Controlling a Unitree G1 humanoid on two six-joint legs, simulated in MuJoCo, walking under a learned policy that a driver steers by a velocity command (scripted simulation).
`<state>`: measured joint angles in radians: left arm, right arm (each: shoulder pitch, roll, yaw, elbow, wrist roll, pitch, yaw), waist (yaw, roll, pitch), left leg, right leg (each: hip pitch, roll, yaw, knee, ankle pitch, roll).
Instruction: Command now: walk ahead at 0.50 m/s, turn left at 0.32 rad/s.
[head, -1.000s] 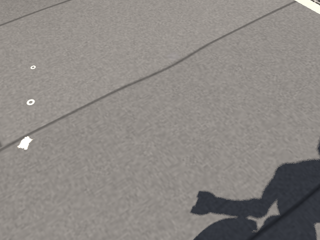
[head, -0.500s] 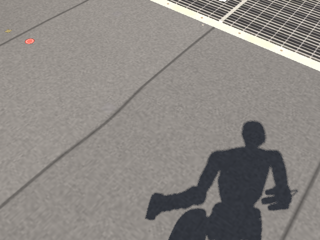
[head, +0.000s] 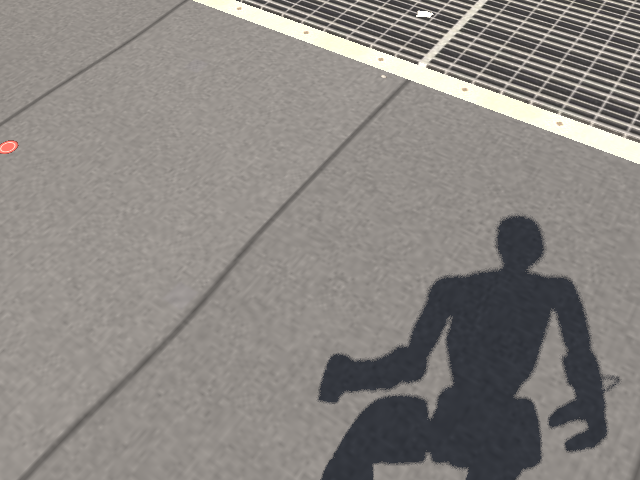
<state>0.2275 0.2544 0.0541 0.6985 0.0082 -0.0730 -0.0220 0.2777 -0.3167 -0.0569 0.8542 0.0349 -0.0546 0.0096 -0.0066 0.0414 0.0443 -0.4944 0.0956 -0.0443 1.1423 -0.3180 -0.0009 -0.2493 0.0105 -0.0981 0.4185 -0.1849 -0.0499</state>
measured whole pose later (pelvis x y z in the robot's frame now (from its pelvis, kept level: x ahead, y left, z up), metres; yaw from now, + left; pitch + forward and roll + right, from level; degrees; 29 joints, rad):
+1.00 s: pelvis +0.57 +0.12 +0.00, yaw +28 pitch +1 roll -1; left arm 0.22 0.27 0.05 0.77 0.00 -0.10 -0.03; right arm 0.30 -0.29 -0.05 0.75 0.01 -0.05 0.00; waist 0.00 0.04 0.02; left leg -0.42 0.00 -0.07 1.15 -0.36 0.03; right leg -0.30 0.06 -0.02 0.44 -0.17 -0.05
